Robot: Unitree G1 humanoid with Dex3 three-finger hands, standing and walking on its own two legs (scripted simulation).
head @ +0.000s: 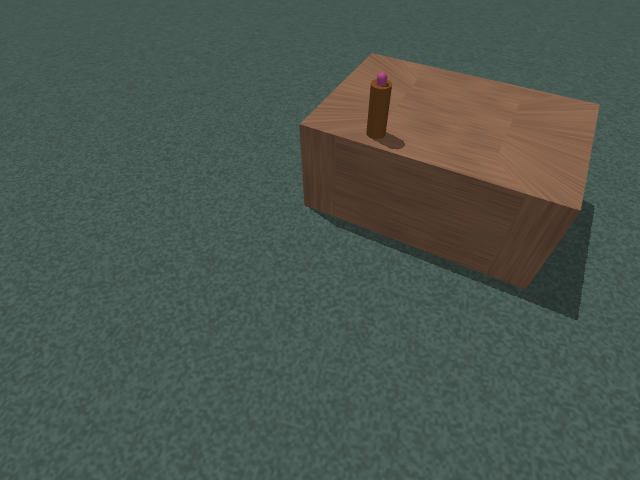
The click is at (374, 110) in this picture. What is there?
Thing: necked bottle
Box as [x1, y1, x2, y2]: [366, 72, 391, 138]
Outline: 383,72 379,73 377,78 371,82 366,133 368,136 372,138 380,138 384,136 391,83 386,79 386,75
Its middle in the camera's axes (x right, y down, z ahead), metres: +0.20 -0.48 +1.34
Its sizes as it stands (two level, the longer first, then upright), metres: 0.069 0.069 0.226
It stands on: a support 0.42 m high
